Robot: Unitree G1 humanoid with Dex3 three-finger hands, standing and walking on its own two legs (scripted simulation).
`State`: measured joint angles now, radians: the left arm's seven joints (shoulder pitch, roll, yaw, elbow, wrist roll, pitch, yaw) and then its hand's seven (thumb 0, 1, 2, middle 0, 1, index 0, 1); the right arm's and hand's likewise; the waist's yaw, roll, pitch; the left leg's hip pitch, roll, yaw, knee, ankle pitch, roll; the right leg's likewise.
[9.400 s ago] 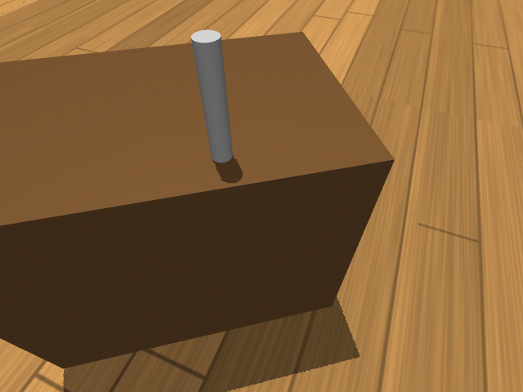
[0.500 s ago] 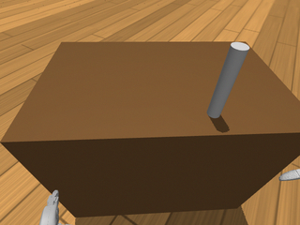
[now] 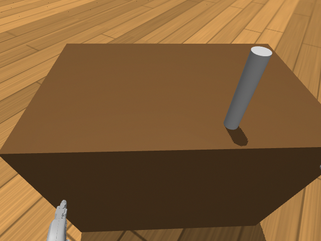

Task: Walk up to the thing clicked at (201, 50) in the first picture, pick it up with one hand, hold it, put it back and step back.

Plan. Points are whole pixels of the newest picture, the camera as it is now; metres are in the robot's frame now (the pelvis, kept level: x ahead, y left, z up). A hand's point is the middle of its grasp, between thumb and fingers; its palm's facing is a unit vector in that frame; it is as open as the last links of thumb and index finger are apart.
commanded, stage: go down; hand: right
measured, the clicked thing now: (243, 93) +0.44 -0.22 +0.15
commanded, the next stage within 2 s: none
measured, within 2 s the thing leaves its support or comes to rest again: neither
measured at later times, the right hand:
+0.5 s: hand out of the picture +0.31 -0.38 +0.20, palm faces +0.24 +0.96 -0.11, open 17.5 cm
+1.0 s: hand out of the picture +0.32 -0.40 +0.20, palm faces +0.23 +0.97 -0.04, open 17.6 cm
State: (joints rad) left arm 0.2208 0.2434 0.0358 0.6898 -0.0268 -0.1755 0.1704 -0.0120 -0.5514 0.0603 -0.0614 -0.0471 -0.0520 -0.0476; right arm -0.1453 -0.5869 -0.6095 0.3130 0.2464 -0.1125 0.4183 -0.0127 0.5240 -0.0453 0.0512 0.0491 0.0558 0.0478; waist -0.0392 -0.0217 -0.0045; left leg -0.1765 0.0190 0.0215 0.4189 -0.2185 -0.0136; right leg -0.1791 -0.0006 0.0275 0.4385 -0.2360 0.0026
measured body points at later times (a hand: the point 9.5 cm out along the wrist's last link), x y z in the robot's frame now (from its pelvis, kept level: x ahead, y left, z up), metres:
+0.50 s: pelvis -0.01 +0.00 +0.00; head +0.00 +0.00 +0.45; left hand +0.15 +0.26 -0.08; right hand +0.29 -0.43 +0.21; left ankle +0.00 +0.13 -0.74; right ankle +0.00 -0.12 -0.74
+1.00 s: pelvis +0.00 +0.00 -0.01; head +0.02 +0.00 +0.44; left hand +0.16 +0.26 -0.08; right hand +0.30 -0.45 +0.21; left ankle +0.00 +0.13 -0.74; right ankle +0.00 -0.12 -0.74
